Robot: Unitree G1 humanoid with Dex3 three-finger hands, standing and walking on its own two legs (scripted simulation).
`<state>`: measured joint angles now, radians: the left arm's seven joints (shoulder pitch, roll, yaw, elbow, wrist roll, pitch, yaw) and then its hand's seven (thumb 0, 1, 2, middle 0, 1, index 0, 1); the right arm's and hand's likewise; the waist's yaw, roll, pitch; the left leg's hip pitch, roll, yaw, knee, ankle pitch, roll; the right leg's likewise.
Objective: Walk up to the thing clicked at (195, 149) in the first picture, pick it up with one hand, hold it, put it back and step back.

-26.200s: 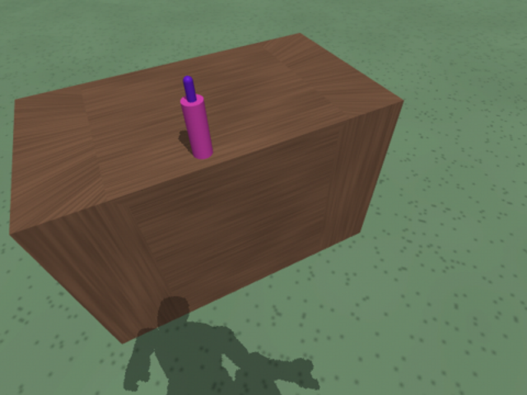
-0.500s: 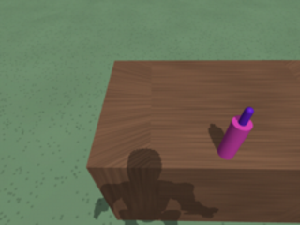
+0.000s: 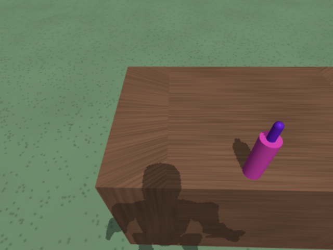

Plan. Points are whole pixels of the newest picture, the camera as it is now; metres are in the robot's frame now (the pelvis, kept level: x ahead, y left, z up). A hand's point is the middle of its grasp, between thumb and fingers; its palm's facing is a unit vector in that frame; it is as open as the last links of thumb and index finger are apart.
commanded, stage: stand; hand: right
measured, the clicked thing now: (263, 150) +0.37 -0.23 +0.03
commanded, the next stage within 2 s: none
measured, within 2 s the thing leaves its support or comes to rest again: neither
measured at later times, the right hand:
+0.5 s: hand out of the picture +0.08 -0.25 -0.16, palm faces -0.05 +0.94 -0.35, open 7.8 cm
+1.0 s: hand out of the picture +0.07 -0.25 -0.16, palm faces -0.05 +0.94 -0.34, open 7.4 cm
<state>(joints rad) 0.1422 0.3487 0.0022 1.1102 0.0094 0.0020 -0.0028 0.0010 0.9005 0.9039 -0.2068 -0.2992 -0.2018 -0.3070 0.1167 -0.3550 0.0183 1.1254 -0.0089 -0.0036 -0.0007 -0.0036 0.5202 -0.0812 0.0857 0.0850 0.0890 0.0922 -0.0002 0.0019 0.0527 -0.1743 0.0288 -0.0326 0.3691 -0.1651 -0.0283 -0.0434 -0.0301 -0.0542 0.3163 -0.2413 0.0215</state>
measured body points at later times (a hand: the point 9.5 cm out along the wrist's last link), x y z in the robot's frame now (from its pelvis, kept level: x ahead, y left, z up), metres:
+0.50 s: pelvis +0.00 +0.00 +0.00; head +0.01 +0.00 +0.45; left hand +0.07 +0.30 -0.13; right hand +0.08 -0.30 -0.13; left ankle +0.02 +0.14 -0.75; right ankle -0.04 -0.13 -0.75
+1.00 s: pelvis +0.00 +0.00 +0.00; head +0.01 +0.00 +0.45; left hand +0.05 +0.30 -0.14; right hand +0.07 -0.30 -0.13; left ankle +0.02 +0.14 -0.75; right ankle -0.04 -0.13 -0.75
